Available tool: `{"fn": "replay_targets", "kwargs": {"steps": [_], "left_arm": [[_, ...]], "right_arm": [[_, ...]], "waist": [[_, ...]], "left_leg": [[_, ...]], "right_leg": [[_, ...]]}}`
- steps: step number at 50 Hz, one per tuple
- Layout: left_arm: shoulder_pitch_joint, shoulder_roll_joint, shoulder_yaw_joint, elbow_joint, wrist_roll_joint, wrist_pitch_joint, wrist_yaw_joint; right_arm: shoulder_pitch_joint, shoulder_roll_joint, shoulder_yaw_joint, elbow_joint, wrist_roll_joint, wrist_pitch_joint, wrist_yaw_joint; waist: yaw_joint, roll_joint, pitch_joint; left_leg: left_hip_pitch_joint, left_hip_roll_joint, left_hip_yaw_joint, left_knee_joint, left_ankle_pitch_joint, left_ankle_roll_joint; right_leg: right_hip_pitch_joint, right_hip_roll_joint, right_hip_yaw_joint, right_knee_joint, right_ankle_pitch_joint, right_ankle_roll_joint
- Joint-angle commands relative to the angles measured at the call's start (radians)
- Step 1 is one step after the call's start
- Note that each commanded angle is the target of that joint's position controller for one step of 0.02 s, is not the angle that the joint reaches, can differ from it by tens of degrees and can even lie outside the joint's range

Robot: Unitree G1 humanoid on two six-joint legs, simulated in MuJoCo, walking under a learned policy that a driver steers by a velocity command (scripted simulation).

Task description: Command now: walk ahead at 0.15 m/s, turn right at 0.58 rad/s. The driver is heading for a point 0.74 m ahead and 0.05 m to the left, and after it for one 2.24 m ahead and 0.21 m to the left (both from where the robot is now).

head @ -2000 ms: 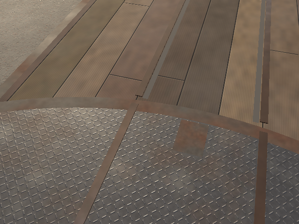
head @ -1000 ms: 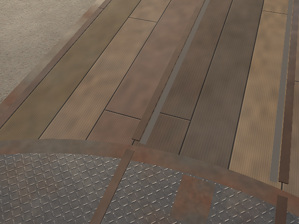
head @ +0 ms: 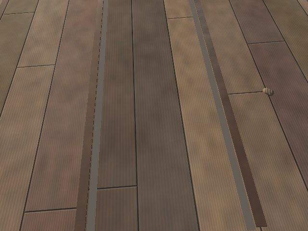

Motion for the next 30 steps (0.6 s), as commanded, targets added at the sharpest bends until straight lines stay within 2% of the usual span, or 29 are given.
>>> {"fn": "replay_targets", "kwargs": {"steps": [1, 4, 7, 9, 10, 11, 12, 13, 14, 15, 16, 17, 18, 20, 24, 27, 30], "left_arm": [[0.028, 0.158, 0.04, -0.059, 0.001, -0.001, 0.003], [0.05, 0.17, 0.048, -0.056, 0.007, -0.004, 0.0], [0.043, 0.161, 0.046, -0.053, 0.012, -0.01, -0.003], [0.005, 0.146, 0.043, -0.061, 0.012, -0.008, -0.008], [-0.024, 0.136, 0.042, -0.068, 0.009, -0.004, -0.007], [-0.056, 0.113, 0.037, -0.08, 0.009, -0.002, -0.001], [-0.021, 0.048, 0.023, -0.078, -0.004, -0.007, 0.004], [0.009, -0.013, -0.001, -0.097, -0.007, -0.028, 0.004], [-0.053, 0.076, 0.015, -0.11, 0.014, -0.041, -0.008], [-0.047, 0.109, 0.022, -0.107, 0.022, -0.05, -0.024], [-0.02, 0.122, 0.025, -0.083, 0.027, -0.055, -0.037], [0.005, 0.122, 0.025, -0.063, 0.033, -0.055, -0.044], [0.001, 0.114, 0.023, -0.059, 0.037, -0.053, -0.05], [-0.07, 0.079, 0.009, -0.08, 0.035, -0.052, -0.054], [-0.231, 0.041, -0.017, -0.121, 0.033, -0.05, -0.057], [-0.321, 0.02, -0.032, -0.147, 0.021, -0.055, -0.063], [-0.333, 0.028, -0.035, -0.153, 0.017, -0.062, -0.058]], "right_arm": [[0.043, -0.098, -0.024, -0.056, -0.003, -0.006, 0.005], [0.022, -0.099, -0.021, -0.07, -0.001, -0.025, 0.011], [0.061, -0.089, -0.013, -0.065, 0.006, -0.048, 0.017], [0.141, -0.085, -0.009, -0.045, 0.018, -0.058, 0.017], [0.215, -0.077, -0.008, -0.021, 0.022, -0.063, 0.012], [0.304, -0.081, -0.009, 0.009, 0.019, -0.068, 0.001], [0.326, -0.134, -0.019, 0.022, 0.011, -0.076, -0.013], [0.275, -0.176, -0.016, -0.02, 0.001, -0.083, -0.016], [0.204, -0.23, -0.041, -0.008, -0.012, -0.085, -0.012], [0.151, -0.192, -0.036, -0.015, 0.0, -0.097, -0.003], [0.127, -0.164, -0.029, -0.015, 0.011, -0.11, 0.01], [0.138, -0.153, -0.027, -0.013, 0.015, -0.119, 0.019], [0.17, -0.138, -0.023, 0.0, 0.019, -0.126, 0.022], [0.251, -0.116, -0.021, 0.038, 0.021, -0.136, 0.03], [0.357, -0.104, -0.021, 0.081, 0.02, -0.139, 0.034], [0.407, -0.115, -0.021, 0.106, 0.014, -0.139, 0.032], [0.42, -0.131, -0.023, 0.125, 0.012, -0.134, 0.029]], "waist": [[-0.011, -0.142, -0.124], [-0.002, -0.133, -0.111], [-0.018, -0.142, -0.11], [-0.06, -0.145, -0.097], [-0.103, -0.128, -0.076], [-0.148, -0.097, -0.042], [-0.131, 0.117, -0.038], [-0.089, 0.177, -0.053], [-0.054, 0.105, 0.063], [-0.012, 0.069, 0.091], [0.0, 0.063, 0.071], [-0.003, 0.08, 0.042], [-0.014, 0.094, 0.032], [-0.047, 0.087, 0.042], [-0.114, 0.101, 0.056], [-0.146, 0.123, 0.061], [-0.137, 0.14, 0.054]], "left_leg": [[-0.015, -0.025, 0.023, -0.05, -0.005, -0.013], [0.012, -0.045, 0.025, -0.13, -0.038, 0.0], [0.126, -0.069, 0.05, -0.244, -0.093, 0.035], [0.308, -0.098, 0.079, -0.392, -0.124, 0.077], [0.427, -0.106, 0.107, -0.536, -0.057, 0.105], [0.563, -0.099, 0.124, -0.698, -0.001, 0.13], [0.652, 0.081, -0.09, -0.799, -0.154, 0.148], [0.641, 0.344, -0.458, -0.892, -0.399, 0.197], [0.462, 0.368, -0.552, -0.95, -0.492, 0.256], [0.414, 0.314, -0.475, -0.947, -0.431, 0.242], [0.426, 0.245, -0.367, -0.931, -0.321, 0.213], [0.438, 0.195, -0.277, -0.921, -0.233, 0.195], [0.446, 0.172, -0.225, -0.918, -0.181, 0.194], [0.488, 0.157, -0.176, -0.914, -0.07, 0.208], [0.549, 0.142, -0.105, -0.903, 0.143, 0.222], [0.553, 0.145, -0.061, -0.865, 0.328, 0.22], [0.56, 0.17, -0.043, -0.8, 0.507, 0.215]], "right_leg": [[0.128, -0.26, 0.411, -0.238, -0.493, -0.094], [0.145, -0.266, 0.465, -0.253, -0.559, -0.101], [0.108, -0.255, 0.446, -0.239, -0.56, -0.101], [-0.008, -0.227, 0.415, -0.234, -0.563, -0.083], [-0.084, -0.194, 0.386, -0.211, -0.57, -0.057], [-0.19, -0.129, 0.331, -0.148, -0.581, 0.002], [-0.324, -0.047, 0.211, 0.155, -0.578, 0.042], [-0.425, 0.041, 0.089, 0.408, -0.459, 0.057], [-0.486, -0.026, 0.122, 0.467, -0.31, 0.056], [-0.449, -0.058, 0.145, 0.51, -0.222, 0.061], [-0.424, -0.056, 0.122, 0.544, -0.17, 0.076], [-0.398, -0.055, 0.091, 0.579, -0.148, 0.091], [-0.394, -0.069, 0.065, 0.602, -0.127, 0.1], [-0.434, -0.104, 0.027, 0.596, -0.088, 0.111], [-0.432, -0.172, -0.086, 0.428, -0.046, 0.14], [-0.336, -0.168, -0.138, 0.278, -0.06, 0.134], [-0.213, -0.142, -0.172, 0.178, -0.128, 0.092]]}}
Keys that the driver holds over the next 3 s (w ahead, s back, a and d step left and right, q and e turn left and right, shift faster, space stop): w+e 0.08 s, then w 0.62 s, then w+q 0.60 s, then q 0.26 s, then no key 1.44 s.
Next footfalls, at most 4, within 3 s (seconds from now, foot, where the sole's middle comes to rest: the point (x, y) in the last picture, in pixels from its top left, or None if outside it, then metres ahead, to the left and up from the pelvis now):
0.24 left None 0.06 0.13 -0.77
0.68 right None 0.29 -0.13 -0.77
1.20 left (170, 195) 0.61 0.02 -0.77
1.72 right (189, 148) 0.85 -0.07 -0.77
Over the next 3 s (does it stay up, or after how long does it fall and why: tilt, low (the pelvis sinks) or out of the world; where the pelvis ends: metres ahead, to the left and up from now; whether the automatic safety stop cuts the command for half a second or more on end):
stays up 0.74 0.00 0.01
